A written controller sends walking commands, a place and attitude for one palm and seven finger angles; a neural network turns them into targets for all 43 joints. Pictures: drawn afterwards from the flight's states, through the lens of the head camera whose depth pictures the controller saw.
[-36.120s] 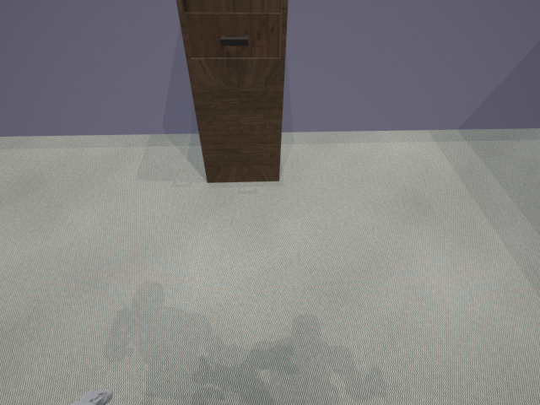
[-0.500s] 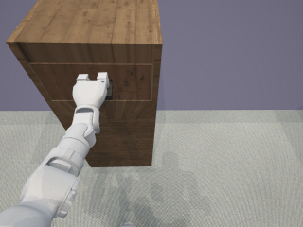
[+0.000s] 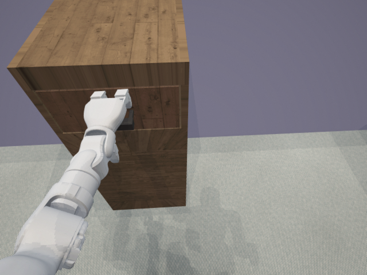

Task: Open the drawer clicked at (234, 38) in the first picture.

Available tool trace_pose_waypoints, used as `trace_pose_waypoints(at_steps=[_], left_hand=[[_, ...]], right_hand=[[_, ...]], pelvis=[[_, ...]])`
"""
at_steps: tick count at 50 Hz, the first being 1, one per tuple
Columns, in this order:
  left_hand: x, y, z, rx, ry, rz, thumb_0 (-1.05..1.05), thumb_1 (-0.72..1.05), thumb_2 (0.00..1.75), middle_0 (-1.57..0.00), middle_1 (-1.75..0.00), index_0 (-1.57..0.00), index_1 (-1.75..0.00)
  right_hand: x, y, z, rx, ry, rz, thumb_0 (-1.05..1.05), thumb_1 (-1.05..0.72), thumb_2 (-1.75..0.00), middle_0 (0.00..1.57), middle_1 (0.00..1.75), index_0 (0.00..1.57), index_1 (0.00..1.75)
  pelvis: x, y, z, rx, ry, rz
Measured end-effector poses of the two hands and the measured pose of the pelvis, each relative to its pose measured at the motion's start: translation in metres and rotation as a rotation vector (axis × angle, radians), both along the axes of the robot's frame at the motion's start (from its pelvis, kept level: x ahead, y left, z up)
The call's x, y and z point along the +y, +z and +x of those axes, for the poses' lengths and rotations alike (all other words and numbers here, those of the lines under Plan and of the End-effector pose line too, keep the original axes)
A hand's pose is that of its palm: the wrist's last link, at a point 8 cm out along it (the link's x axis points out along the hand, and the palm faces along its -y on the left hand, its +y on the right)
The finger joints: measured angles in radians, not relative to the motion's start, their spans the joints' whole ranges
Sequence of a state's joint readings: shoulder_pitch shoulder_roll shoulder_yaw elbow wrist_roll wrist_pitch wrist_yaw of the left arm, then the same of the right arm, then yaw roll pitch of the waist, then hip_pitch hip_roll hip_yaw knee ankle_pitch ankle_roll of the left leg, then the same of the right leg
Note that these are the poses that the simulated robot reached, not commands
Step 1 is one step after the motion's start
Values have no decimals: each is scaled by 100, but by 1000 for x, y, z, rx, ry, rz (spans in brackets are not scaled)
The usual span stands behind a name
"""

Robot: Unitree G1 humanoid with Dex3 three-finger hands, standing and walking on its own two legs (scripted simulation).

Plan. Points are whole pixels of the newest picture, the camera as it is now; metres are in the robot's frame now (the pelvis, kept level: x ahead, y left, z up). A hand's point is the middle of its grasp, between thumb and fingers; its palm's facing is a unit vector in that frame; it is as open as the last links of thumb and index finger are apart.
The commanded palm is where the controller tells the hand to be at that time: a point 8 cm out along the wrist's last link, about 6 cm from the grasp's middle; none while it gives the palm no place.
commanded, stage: lift the hand off the handle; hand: left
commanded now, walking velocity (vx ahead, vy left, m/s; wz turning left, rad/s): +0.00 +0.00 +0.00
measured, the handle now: (114, 119) +0.50 +0.18 +0.03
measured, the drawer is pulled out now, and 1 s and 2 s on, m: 0.00 0.00 0.00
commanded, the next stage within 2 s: draw the hand back to the body in 0.84 s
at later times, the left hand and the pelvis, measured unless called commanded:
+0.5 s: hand (103, 104) +0.45 +0.17 +0.13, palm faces +0.02 -0.04 -1.00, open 13.7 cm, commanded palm +0.43 +0.17 +0.19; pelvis +0.02 -0.01 +0.02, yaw +1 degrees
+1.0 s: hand (102, 99) +0.44 +0.16 +0.15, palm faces -0.04 -0.04 -1.00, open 13.8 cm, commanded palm +0.41 +0.17 +0.22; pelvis +0.02 -0.03 +0.03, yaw +1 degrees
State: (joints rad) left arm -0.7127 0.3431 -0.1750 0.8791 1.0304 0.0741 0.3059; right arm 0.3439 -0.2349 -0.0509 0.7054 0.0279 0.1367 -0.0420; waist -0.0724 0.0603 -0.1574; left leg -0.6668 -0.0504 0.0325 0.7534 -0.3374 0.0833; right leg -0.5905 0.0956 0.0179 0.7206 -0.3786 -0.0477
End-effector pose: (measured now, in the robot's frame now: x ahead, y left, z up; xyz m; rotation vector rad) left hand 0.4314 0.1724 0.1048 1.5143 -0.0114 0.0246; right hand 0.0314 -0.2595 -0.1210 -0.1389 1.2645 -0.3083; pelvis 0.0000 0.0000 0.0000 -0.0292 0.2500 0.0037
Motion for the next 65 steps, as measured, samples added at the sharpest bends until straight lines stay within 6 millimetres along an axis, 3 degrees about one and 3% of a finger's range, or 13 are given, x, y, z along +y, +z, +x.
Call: trace_pose_waypoints(at_steps=[10,19,25,35,42,47,56,65], left_hand=[[-2,26,3,-5,45,-3,0,-49,30,-36,-122,-38,-123],[-1,64,0,-26,51,10,0,-49,30,-34,-121,-36,-122],[-1,78,-3,3,64,19,0,-49,30,-33,-121,-34,-121],[-21,105,-1,-8,-20,11,0,-49,30,-33,-120,-32,-121],[-13,119,0,-23,41,14,0,-49,30,-33,-121,-32,-121],[-6,111,-5,36,73,20,0,-49,30,-32,-121,-32,-121],[-11,103,-35,10,-47,-18,0,-49,30,-32,-120,-32,-121],[18,106,-82,-65,68,-7,0,-49,30,-32,-120,-32,-121]], right_hand=[[1,7,40,-77,15,30,0,-90,-90,20,30,20,30],[-2,20,85,-170,65,36,0,-90,-90,20,30,20,30],[-5,27,106,-205,99,39,0,-90,-90,20,30,20,30],[-8,28,116,-221,117,48,0,-90,-90,20,30,20,30],[-9,25,114,-204,120,78,0,-90,-90,20,30,20,30],[-13,27,115,-195,129,77,1,-90,-90,20,30,20,30],[-23,35,128,-248,136,50,1,-91,-90,20,30,20,30],[-7,44,161,-331,205,91,1,-91,-90,19,30,19,30]], pelvis=[[-2,9,11,-40,-7,10],[-8,16,15,-82,-1,20],[-14,19,16,-106,10,26],[-21,22,17,-125,9,35],[-27,24,19,-133,2,40],[-32,25,19,-138,10,42],[-33,26,20,-151,-4,42],[-32,27,16,-181,1,43]])
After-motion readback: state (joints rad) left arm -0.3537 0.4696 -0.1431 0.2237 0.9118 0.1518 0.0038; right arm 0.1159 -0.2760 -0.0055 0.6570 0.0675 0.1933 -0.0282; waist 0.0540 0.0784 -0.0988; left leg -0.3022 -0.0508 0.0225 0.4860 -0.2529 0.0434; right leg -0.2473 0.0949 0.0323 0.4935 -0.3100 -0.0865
